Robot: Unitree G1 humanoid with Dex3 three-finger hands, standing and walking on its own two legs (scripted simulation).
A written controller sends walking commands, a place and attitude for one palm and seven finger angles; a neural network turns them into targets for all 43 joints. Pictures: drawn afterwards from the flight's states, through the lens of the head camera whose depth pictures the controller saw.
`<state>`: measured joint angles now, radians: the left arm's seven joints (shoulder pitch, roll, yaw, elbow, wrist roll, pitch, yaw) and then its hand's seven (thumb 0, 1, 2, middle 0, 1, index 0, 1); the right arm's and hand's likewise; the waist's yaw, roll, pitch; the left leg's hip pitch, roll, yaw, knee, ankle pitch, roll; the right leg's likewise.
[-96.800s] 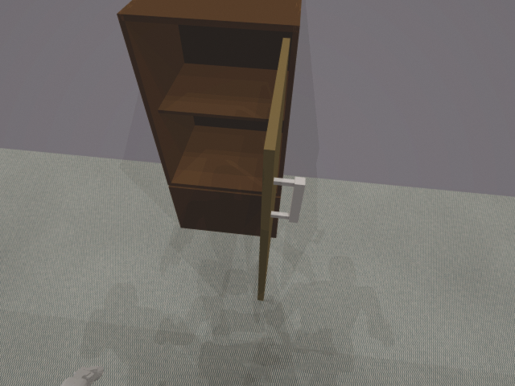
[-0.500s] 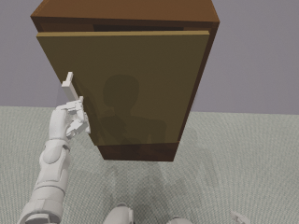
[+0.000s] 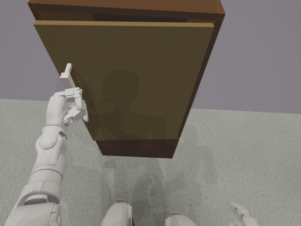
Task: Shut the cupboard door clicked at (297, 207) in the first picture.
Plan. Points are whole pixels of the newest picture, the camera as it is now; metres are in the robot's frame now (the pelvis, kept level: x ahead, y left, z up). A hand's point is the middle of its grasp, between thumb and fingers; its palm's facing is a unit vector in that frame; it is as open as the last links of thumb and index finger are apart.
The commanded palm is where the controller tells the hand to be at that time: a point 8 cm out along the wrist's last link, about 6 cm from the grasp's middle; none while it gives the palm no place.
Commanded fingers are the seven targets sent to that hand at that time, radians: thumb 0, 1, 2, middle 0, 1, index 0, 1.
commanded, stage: push the door shut along its arc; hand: left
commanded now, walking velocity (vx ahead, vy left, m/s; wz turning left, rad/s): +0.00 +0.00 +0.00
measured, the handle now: (73, 85) +0.49 +0.24 +0.06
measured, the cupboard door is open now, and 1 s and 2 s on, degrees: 4 0 0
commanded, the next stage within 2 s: pull the fist back off the door in 0.56 s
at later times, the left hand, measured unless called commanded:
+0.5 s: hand (83, 96) +0.44 +0.20 +0.07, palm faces -0.13 -0.99 -0.04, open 3.2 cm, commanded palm +0.46 +0.23 +0.06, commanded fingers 0.00 0.90 0.90 -1.30 -1.50 -1.30 -1.50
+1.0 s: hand (95, 94) +0.45 +0.17 +0.06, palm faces +0.05 -1.00 -0.06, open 3.2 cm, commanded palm +0.44 +0.20 +0.06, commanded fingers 0.00 0.90 0.90 -1.30 -1.50 -1.30 -1.50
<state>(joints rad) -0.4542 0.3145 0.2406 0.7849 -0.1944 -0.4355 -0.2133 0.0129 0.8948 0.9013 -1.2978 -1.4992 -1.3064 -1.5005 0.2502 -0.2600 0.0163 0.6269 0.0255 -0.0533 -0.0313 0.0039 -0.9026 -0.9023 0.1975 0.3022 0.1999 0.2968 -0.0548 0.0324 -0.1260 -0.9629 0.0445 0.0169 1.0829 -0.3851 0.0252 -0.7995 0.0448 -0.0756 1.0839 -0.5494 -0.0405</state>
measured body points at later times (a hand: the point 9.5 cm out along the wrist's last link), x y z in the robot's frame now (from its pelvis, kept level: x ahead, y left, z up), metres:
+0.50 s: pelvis -0.01 +0.01 -0.01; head +0.09 +0.03 +0.42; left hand +0.44 +0.25 +0.07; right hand +0.05 -0.26 -0.13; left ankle +0.08 +0.10 -0.66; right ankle -0.01 -0.10 -0.66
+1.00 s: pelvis -0.06 +0.01 -0.03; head +0.04 +0.04 +0.41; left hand +0.44 +0.22 +0.07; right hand -0.01 -0.25 -0.13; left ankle +0.07 +0.10 -0.65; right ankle -0.01 -0.10 -0.66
